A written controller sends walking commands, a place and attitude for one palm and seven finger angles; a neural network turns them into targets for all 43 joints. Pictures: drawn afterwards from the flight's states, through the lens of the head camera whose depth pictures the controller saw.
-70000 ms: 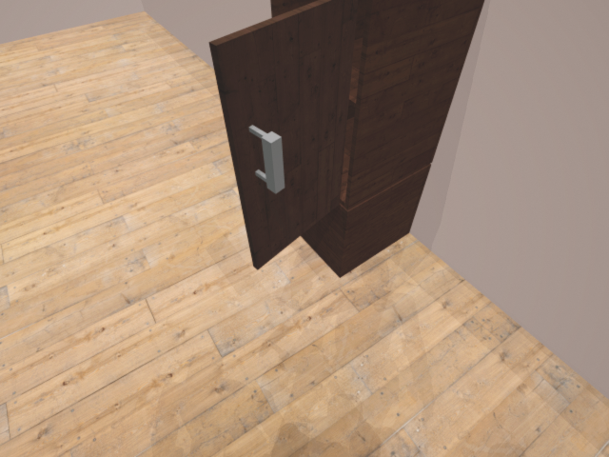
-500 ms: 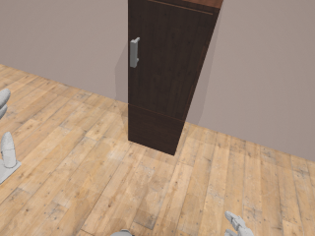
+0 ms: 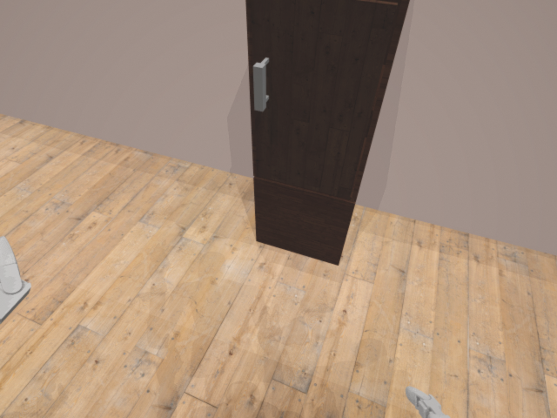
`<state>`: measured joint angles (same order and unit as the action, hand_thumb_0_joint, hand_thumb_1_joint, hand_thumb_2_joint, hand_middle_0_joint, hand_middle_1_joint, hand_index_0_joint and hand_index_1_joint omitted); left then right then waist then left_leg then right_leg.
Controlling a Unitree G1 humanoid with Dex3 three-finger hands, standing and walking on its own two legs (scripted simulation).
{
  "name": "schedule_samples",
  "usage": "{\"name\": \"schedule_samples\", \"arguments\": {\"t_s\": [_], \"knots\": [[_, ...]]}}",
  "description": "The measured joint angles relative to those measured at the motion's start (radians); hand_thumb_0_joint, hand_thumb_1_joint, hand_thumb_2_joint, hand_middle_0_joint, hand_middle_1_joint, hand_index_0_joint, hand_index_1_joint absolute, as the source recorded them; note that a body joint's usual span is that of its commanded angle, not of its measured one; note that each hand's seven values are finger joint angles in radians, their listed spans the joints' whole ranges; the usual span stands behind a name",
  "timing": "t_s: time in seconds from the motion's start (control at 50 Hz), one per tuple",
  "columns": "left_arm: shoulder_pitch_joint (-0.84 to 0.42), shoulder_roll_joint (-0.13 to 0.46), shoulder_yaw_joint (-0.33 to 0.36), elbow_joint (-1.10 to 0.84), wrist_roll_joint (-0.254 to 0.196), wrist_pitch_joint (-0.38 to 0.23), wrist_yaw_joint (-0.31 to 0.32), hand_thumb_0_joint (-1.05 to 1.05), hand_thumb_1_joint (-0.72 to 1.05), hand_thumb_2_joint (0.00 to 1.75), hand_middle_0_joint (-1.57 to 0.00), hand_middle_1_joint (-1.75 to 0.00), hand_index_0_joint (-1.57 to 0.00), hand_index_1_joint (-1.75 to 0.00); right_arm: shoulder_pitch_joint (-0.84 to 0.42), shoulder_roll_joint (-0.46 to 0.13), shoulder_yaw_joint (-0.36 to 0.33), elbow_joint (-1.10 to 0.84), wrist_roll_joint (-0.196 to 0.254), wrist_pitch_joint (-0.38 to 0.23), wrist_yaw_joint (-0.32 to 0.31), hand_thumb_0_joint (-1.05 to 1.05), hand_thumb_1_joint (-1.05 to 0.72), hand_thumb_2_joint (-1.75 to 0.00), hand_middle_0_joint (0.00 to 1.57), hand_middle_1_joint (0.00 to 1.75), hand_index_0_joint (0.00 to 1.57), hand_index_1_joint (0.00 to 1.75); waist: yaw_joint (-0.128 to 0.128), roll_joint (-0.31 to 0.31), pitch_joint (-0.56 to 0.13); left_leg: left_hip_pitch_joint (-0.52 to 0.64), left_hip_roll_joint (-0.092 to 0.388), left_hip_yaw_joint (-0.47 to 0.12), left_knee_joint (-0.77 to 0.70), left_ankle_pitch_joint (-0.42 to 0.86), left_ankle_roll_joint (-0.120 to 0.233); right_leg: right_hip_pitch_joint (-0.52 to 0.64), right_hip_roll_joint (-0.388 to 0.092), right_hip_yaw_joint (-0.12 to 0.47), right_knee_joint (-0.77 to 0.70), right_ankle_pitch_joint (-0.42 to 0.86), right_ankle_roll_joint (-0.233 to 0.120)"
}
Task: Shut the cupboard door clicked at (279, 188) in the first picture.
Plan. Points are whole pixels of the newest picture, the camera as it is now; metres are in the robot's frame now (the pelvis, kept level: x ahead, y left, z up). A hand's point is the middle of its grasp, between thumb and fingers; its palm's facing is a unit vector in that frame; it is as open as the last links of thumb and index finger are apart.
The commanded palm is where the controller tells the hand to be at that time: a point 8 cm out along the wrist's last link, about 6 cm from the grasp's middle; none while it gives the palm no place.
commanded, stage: let the arm hang, fingers relaxed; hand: left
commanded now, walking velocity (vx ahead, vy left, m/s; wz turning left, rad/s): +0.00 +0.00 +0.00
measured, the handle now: (263, 84) +0.93 +0.09 +0.04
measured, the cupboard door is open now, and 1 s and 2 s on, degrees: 0 0 0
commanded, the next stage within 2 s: look to check the result in 1.14 s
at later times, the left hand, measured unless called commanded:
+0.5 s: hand out of the picture +0.01 +0.20 -0.16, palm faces +0.07 -0.98 -0.21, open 7.0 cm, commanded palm none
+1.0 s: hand out of the picture -0.02 +0.17 -0.16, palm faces +0.05 -0.99 -0.14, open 7.4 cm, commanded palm none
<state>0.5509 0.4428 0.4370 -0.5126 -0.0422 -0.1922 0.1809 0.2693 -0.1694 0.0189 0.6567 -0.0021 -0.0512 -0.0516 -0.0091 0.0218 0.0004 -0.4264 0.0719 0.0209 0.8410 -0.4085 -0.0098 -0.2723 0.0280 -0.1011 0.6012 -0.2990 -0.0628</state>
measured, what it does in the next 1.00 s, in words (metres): stands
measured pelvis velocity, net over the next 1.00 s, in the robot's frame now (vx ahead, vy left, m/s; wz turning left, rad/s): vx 0.00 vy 0.03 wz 0.01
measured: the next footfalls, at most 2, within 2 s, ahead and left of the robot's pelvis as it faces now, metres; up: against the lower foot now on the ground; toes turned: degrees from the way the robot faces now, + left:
none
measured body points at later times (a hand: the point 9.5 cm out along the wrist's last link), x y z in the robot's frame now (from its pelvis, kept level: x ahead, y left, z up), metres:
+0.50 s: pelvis +0.01 +0.01 +0.02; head +0.02 +0.02 +0.47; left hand +0.01 +0.25 -0.14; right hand +0.05 -0.22 -0.14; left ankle +0.05 +0.13 -0.72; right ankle +0.01 -0.09 -0.72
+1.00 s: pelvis +0.00 +0.03 +0.02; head +0.00 +0.03 +0.47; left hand -0.03 +0.23 -0.15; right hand -0.04 -0.17 -0.15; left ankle +0.05 +0.13 -0.72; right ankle +0.01 -0.09 -0.72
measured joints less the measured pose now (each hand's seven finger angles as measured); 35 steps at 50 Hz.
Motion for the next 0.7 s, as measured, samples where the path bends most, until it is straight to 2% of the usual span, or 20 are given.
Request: {"name": "schedule_samples", "arguments": {"t_s": [0.04, 0.08, 0.1, 0.12, 0.16, 0.22, 0.28, 0.32, 0.42, 0.54, 0.7], "knots": [[-0.011, -0.032, -0.016, 0.028, -0.001, 0.008, 0.004, 0.01, 0.89, 0.90, -0.21, -0.30, -0.21, -0.30, -0.009, -0.014, -0.005, 0.020, 0.003, 0.010, -0.002, 0.01, -0.90, -0.90, 0.20, 0.30, 0.21, 0.30, 0.011, -0.001, -0.003, -0.001, -0.017, 0.006, 0.025, -0.008, 0.002, 0.015, -0.010, 0.009, -0.005, -0.015, 0.009], [-0.083, -0.061, -0.074, 0.166, 0.038, 0.024, -0.039, 0.01, 0.89, 0.90, -0.21, -0.30, -0.20, -0.30, -0.010, -0.041, -0.026, 0.043, 0.001, -0.004, 0.033, 0.01, -0.90, -0.90, 0.20, 0.30, 0.21, 0.30, 0.007, 0.009, -0.019, 0.003, -0.021, 0.033, -0.041, 0.055, 0.002, 0.006, -0.037, -0.007, 0.019, -0.035, 0.027], [-0.128, -0.082, -0.118, 0.265, 0.044, 0.060, -0.068, 0.01, 0.89, 0.90, -0.20, -0.30, -0.20, -0.30, -0.010, -0.065, -0.029, 0.043, 0.000, 0.004, 0.046, 0.01, -0.90, -0.90, 0.20, 0.30, 0.20, 0.30, 0.008, 0.028, -0.027, 0.014, -0.019, 0.030, -0.099, 0.157, 0.010, -0.011, -0.045, -0.018, 0.053, -0.055, 0.036], [-0.169, -0.106, -0.162, 0.375, 0.047, 0.100, -0.093, 0.00, 0.89, 0.90, -0.20, -0.30, -0.20, -0.30, -0.015, -0.090, -0.030, 0.046, -0.004, 0.013, 0.053, 0.01, -0.90, -0.90, 0.20, 0.30, 0.20, 0.30, 0.009, 0.052, -0.036, 0.023, -0.018, 0.022, -0.128, 0.149, 0.017, -0.038, -0.047, -0.024, 0.099, -0.079, 0.045], [-0.242, -0.154, -0.238, 0.633, 0.055, 0.176, -0.129, 0.00, 0.90, 0.90, -0.20, -0.30, -0.19, -0.30, -0.055, -0.107, -0.025, 0.079, -0.021, 0.040, 0.053, 0.01, -0.90, -0.90, 0.20, 0.30, 0.20, 0.30, 0.006, 0.052, -0.030, 0.003, -0.037, 0.034, -0.088, 0.082, 0.027, -0.072, -0.070, -0.010, 0.165, -0.109, 0.055], [-0.296, -0.229, -0.348, 0.987, 0.061, 0.256, -0.165, 0.01, 0.91, 0.90, -0.19, -0.30, -0.19, -0.30, -0.097, -0.099, -0.007, 0.116, -0.030, 0.057, 0.048, 0.01, -0.91, -0.90, 0.20, 0.30, 0.20, 0.30, -0.009, 0.039, 0.006, 0.023, -0.041, 0.044, -0.104, 0.093, 0.021, -0.057, -0.073, 0.002, 0.153, -0.106, 0.048], [-0.278, -0.295, -0.437, 1.234, 0.060, 0.263, -0.187, 0.01, 0.91, 0.90, -0.19, -0.30, -0.19, -0.30, -0.105, -0.063, 0.002, 0.154, -0.026, 0.068, 0.046, 0.01, -0.91, -0.90, 0.20, 0.30, 0.20, 0.30, -0.023, -0.007, 0.031, 0.067, -0.042, 0.050, -0.180, 0.130, 0.014, -0.022, -0.070, 0.005, 0.089, -0.075, 0.042], [-0.275, -0.310, -0.399, 1.314, 0.032, 0.230, -0.158, -0.03, 0.99, 0.90, -0.20, -0.30, -0.20, -0.30, -0.085, -0.035, -0.001, 0.188, -0.023, 0.070, 0.042, 0.00, -0.91, -0.90, 0.20, 0.30, 0.20, 0.30, -0.019, -0.037, 0.041, 0.086, -0.041, 0.037, -0.227, 0.156, 0.010, 0.004, -0.064, -0.009, 0.037, -0.051, 0.038], [-0.274, -0.257, -0.407, 1.456, 0.049, 0.208, -0.163, -0.05, 1.02, 0.90, -0.21, -0.30, -0.20, -0.30, -0.043, -0.001, -0.008, 0.300, -0.021, 0.081, 0.035, 0.00, -0.91, -0.90, 0.20, 0.30, 0.20, 0.30, 0.009, -0.040, 0.049, 0.136, -0.025, 0.024, -0.320, 0.203, 0.003, 0.076, -0.036, -0.024, -0.101, 0.019, 0.034], [-0.237, -0.253, -0.424, 1.584, 0.052, 0.207, -0.163, -0.02, 0.96, 0.90, -0.20, -0.30, -0.20, -0.30, -0.005, -0.007, -0.022, 0.390, -0.012, 0.082, 0.025, 0.00, -0.92, -0.90, 0.20, 0.30, 0.20, 0.30, 0.006, -0.015, 0.049, 0.192, -0.026, 0.044, -0.390, 0.230, 0.009, 0.128, -0.033, -0.006, -0.180, 0.060, 0.042], [-0.214, -0.282, -0.434, 1.667, 0.049, 0.201, -0.157, 0.00, 0.92, 0.90, -0.20, -0.30, -0.20, -0.30, 0.043, 0.013, -0.019, 0.466, -0.009, 0.078, 0.022, 0.00, -0.91, -0.90, 0.20, 0.29, 0.20, 0.29, 0.002, -0.002, 0.043, 0.230, -0.035, 0.065, -0.431, 0.247, 0.019, 0.151, -0.042, 0.013, -0.204, 0.075, 0.051]]}}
